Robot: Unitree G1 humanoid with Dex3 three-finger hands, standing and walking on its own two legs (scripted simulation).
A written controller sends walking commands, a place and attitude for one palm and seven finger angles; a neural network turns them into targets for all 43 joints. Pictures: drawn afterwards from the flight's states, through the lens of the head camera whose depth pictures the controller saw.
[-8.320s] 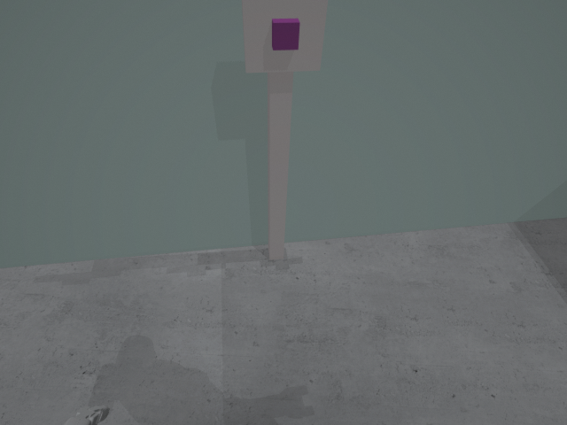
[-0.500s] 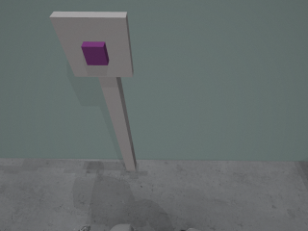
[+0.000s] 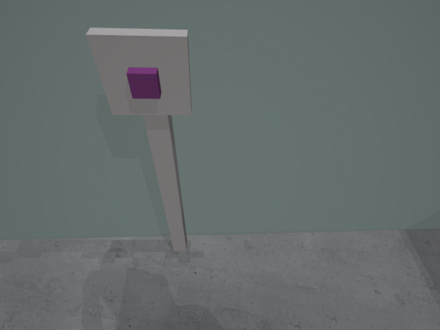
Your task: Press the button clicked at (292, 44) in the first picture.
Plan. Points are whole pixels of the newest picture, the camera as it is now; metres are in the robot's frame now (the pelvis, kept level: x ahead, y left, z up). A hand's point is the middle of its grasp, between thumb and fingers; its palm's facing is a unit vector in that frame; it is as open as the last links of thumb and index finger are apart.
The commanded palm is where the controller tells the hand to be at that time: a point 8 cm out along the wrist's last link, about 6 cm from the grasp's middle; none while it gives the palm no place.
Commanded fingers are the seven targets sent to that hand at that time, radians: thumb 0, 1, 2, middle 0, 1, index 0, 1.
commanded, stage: come to a stop and stand still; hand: left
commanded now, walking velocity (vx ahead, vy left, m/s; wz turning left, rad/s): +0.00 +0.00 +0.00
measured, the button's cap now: (145, 82) +0.54 +0.19 +0.17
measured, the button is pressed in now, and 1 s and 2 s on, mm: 0 0 0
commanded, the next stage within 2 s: look again from close up in 0.42 s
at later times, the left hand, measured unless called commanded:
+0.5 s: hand out of the picture +0.00 +0.14 -0.18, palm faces +0.05 -0.98 -0.20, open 7.3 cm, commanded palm none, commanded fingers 0.00 0.90 0.90 -0.20 -0.30 -0.20 -0.30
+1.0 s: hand out of the picture -0.04 +0.15 -0.18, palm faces +0.06 -0.98 -0.17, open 7.4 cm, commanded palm none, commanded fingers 0.00 0.90 0.90 -0.20 -0.30 -0.20 -0.30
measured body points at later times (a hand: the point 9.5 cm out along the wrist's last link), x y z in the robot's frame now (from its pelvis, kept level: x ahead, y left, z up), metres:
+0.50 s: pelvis -0.01 -0.03 -0.01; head -0.03 -0.03 +0.44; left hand +0.00 +0.20 -0.16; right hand +0.01 -0.25 -0.16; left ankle +0.02 +0.11 -0.74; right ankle -0.01 -0.15 -0.74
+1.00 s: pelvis -0.02 -0.02 +0.00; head -0.01 -0.01 +0.45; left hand -0.05 +0.20 -0.17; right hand -0.01 -0.24 -0.16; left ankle +0.02 +0.11 -0.74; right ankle -0.01 -0.15 -0.74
